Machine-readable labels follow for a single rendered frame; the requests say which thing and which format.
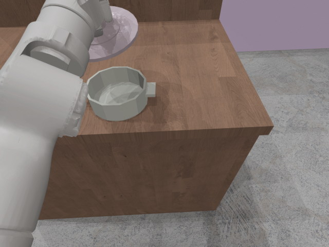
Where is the table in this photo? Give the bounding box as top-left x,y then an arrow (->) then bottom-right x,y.
0,0 -> 274,220

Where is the robot left upper arm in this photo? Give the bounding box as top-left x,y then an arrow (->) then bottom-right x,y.
0,54 -> 89,247

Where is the pot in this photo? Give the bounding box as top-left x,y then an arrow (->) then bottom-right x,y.
87,66 -> 156,121

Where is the lid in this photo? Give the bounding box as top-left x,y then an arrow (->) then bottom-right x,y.
88,6 -> 139,62

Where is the left robot forearm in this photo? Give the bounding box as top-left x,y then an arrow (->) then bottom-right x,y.
0,0 -> 104,92

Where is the knob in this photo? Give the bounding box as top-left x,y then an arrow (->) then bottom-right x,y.
101,19 -> 106,29

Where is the robot left hand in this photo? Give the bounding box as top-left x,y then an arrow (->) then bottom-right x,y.
95,0 -> 113,38

